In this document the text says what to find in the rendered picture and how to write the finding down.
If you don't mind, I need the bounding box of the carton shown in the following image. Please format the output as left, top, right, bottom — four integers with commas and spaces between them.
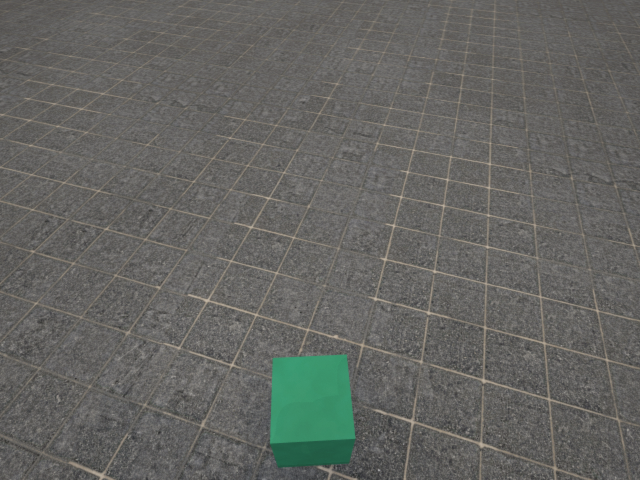
270, 354, 355, 468

